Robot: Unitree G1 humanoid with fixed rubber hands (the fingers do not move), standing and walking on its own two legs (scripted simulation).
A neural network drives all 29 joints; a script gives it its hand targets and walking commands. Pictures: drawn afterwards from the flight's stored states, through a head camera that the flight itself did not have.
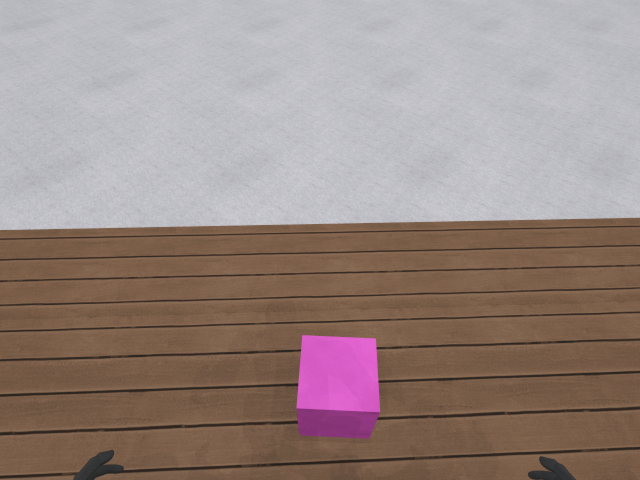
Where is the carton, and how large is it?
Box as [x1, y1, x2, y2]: [297, 335, 379, 438]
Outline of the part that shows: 302,335 297,396 297,417 299,434 368,438 379,413 375,338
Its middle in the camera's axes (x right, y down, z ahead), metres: +0.04 +0.44 +1.12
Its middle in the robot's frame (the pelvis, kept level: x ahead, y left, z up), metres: +0.46 -0.04 -0.66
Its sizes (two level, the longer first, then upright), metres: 0.210 0.200 0.250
